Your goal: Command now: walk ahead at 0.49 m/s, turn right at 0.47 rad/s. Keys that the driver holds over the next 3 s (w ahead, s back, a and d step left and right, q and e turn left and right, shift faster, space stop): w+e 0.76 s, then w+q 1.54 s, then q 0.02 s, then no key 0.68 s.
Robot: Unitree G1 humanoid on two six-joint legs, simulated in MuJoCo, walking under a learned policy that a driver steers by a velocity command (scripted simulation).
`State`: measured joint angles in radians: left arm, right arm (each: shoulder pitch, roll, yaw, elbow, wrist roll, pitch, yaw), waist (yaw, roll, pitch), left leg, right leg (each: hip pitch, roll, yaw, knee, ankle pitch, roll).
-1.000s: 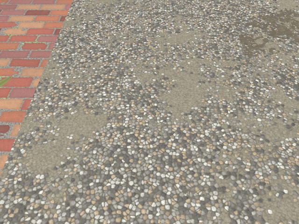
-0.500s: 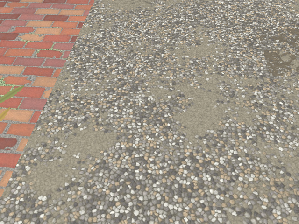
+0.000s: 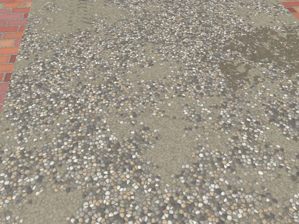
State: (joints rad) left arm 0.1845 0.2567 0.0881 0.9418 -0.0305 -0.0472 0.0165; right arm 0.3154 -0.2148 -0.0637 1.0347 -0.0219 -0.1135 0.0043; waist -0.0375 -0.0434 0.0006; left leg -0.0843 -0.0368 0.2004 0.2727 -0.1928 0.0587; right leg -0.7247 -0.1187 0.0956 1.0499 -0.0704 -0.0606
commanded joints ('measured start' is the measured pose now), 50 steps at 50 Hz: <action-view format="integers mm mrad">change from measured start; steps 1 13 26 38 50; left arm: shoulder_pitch -2 -12 87 135 -8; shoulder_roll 24 103 156 130 49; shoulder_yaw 6 31 32 24 -26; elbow -47 -170 -193 -207 -301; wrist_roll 7 -3 13 11 42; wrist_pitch -7 -4 -39 -7 -53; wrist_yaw -16 -81 -10 8 -7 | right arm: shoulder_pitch -60 -18 -240 -236 -50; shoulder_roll -134 -242 -127 -206 -199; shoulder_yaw -19 -53 -25 -46 -32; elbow -69 -99 -282 -322 -258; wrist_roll -2 40 7 25 39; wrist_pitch -12 55 5 -44 4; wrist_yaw -22 -43 -21 13 9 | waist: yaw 39 129 35 -1 25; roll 86 153 22 -96 134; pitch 67 -48 -17 -73 -30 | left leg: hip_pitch -45 175 -561 -182 -109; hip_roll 290 327 145 43 215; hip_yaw -109 67 -245 -248 -505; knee -171 331 641 157 -78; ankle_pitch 193 1012 55 146 191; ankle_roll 99 35 -116 -19 196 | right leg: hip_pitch -32 340 507 591 121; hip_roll -14 170 -8 23 49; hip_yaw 18 -256 164 288 -46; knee -125 -414 -835 -530 -199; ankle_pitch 138 -124 214 121 -189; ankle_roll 10 -109 -229 -98 57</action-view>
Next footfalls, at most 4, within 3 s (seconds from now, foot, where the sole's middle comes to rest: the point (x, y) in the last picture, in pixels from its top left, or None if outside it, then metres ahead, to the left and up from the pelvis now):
0.28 right None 0.32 -0.15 -0.78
0.78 left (161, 196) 0.66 -0.06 -0.78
1.24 right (221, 178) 0.74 -0.36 -0.78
1.72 left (171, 128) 1.07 -0.14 -0.78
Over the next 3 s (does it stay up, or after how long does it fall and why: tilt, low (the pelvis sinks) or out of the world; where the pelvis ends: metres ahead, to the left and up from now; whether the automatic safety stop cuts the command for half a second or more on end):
stays up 1.39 -0.16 -0.01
